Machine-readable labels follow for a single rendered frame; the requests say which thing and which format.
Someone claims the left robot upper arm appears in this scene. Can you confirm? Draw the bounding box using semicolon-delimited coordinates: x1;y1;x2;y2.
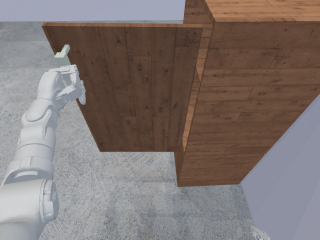
0;178;59;240

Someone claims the cupboard door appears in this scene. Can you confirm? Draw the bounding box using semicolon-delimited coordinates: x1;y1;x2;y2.
42;22;203;152

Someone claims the left robot hand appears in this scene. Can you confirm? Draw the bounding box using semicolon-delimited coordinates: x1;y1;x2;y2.
37;64;86;111

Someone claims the robot left forearm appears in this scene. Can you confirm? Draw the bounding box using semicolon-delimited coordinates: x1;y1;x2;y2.
0;99;60;189

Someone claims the handle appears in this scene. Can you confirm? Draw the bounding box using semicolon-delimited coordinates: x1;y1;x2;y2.
54;44;84;86

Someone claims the right robot hand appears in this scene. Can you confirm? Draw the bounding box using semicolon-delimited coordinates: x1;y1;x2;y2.
248;225;270;240

